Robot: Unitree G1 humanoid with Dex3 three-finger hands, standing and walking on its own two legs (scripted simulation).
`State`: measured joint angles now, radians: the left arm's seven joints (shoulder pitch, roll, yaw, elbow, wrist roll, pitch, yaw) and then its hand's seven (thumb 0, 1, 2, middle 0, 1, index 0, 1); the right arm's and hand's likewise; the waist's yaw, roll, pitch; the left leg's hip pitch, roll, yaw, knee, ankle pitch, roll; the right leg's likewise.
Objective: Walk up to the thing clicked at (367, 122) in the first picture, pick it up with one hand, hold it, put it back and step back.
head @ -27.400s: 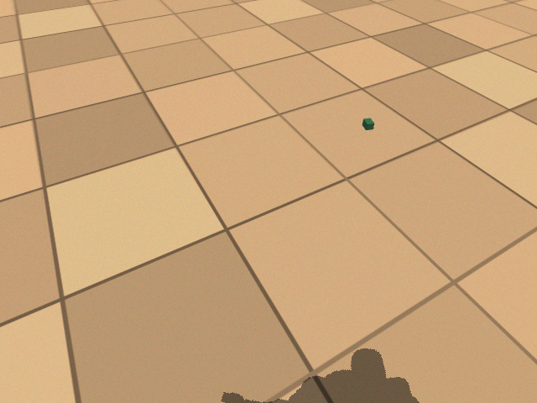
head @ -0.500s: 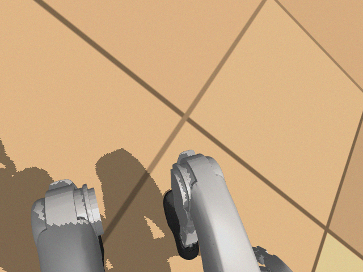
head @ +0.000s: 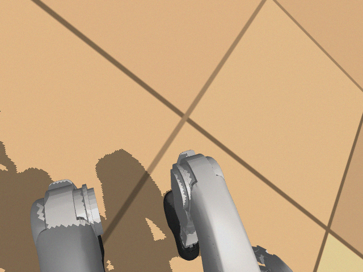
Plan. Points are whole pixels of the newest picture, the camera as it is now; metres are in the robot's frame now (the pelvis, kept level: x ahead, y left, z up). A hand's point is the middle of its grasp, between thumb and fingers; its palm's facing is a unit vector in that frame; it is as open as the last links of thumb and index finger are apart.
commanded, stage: rise first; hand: left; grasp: from above
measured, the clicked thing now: out of the picture +0.51 +0.36 -0.30
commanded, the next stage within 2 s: approach in 1.48 s
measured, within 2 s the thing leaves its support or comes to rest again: neither
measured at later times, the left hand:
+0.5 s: hand out of the picture +0.46 +0.38 -0.17, palm faces -0.36 -0.22 -0.91, open 12.9 cm
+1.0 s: hand out of the picture +0.47 +0.38 -0.17, palm faces -0.36 -0.21 -0.91, open 13.0 cm
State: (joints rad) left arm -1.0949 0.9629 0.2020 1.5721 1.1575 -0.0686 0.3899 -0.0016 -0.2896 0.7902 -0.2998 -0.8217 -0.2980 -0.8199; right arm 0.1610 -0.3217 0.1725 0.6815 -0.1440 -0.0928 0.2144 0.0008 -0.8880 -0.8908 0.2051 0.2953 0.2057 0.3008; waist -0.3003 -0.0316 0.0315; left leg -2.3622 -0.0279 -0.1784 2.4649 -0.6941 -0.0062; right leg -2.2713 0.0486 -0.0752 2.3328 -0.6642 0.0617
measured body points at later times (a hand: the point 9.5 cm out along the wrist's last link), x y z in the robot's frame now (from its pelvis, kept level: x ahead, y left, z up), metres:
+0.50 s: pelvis +0.00 +0.00 +0.00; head +0.26 +0.10 +0.35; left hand +0.48 +0.39 -0.12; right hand +0.05 -0.26 -0.08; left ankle +0.07 +0.12 -0.28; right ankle +0.11 -0.13 -0.28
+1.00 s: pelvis +0.00 +0.00 +0.00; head +0.26 +0.10 +0.35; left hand +0.48 +0.38 -0.12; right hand +0.05 -0.26 -0.08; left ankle +0.07 +0.12 -0.28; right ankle +0.11 -0.13 -0.28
